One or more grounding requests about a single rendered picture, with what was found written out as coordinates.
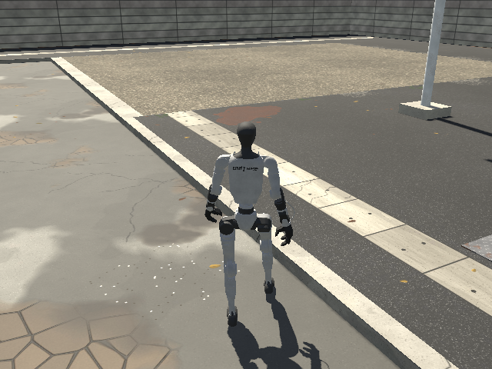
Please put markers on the left robot forearm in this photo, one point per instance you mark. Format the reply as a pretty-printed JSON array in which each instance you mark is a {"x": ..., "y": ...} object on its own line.
[{"x": 211, "y": 201}]

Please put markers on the right robot forearm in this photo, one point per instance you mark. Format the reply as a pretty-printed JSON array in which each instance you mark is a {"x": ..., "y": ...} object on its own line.
[{"x": 282, "y": 210}]

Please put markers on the robot left hand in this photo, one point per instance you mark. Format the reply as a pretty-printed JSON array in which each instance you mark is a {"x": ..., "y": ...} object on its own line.
[{"x": 215, "y": 211}]

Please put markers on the left robot foot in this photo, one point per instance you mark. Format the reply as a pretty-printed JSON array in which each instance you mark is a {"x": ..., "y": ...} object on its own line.
[{"x": 232, "y": 320}]

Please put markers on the robot right upper arm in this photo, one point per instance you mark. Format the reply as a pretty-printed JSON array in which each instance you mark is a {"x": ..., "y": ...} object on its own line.
[{"x": 273, "y": 176}]

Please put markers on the robot torso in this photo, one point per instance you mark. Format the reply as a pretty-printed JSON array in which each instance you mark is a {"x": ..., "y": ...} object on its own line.
[{"x": 245, "y": 180}]

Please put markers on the robot left upper arm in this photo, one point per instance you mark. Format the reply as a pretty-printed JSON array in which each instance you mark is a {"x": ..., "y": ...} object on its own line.
[{"x": 218, "y": 174}]

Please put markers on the robot right hand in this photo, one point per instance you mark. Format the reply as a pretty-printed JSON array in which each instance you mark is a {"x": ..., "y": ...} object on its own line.
[{"x": 288, "y": 234}]

